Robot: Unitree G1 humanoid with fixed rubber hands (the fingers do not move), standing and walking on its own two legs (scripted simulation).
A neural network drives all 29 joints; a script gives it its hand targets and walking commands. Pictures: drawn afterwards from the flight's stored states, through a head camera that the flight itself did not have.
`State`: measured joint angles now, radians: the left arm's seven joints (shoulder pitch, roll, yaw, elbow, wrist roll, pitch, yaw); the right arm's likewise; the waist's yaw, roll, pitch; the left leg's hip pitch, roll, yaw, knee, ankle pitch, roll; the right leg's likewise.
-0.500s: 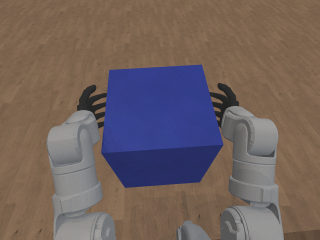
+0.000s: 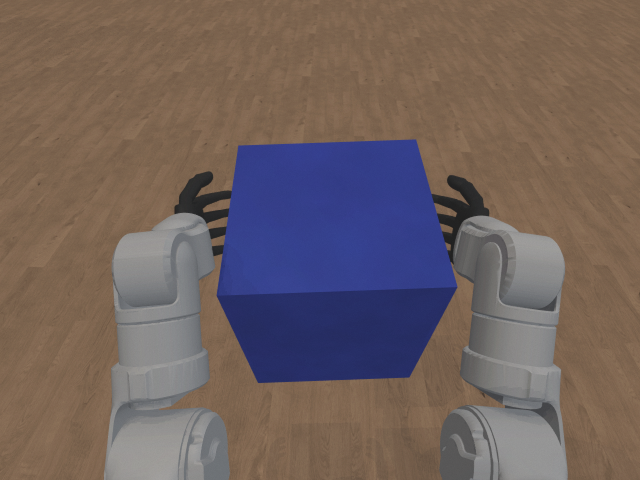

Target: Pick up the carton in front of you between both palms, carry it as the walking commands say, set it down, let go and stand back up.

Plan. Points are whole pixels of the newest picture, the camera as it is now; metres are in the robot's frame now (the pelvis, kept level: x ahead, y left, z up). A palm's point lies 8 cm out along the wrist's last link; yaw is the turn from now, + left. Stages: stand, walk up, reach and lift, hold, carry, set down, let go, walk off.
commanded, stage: carry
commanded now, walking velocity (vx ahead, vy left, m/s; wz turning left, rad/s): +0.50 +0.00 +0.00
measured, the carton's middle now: (330, 270) +0.37 +0.00 +0.09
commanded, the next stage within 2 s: none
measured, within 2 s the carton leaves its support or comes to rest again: neither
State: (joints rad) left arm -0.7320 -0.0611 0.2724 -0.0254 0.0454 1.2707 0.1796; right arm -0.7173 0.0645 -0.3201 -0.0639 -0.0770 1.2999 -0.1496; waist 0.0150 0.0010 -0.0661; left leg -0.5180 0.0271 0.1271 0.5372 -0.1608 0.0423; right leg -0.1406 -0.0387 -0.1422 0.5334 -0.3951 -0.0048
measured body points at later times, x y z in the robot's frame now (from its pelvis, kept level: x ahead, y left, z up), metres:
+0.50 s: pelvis +0.34 -0.02 +0.00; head +0.35 -0.02 +0.45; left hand +0.66 +0.13 +0.09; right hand +0.66 -0.17 +0.09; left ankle +0.15 +0.08 -0.69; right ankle +0.45 -0.10 -0.73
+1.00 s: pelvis +0.67 +0.02 -0.01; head +0.63 +0.03 +0.44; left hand +0.93 +0.17 +0.10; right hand +0.93 -0.13 +0.10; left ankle +0.79 +0.11 -0.73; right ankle +0.46 -0.09 -0.69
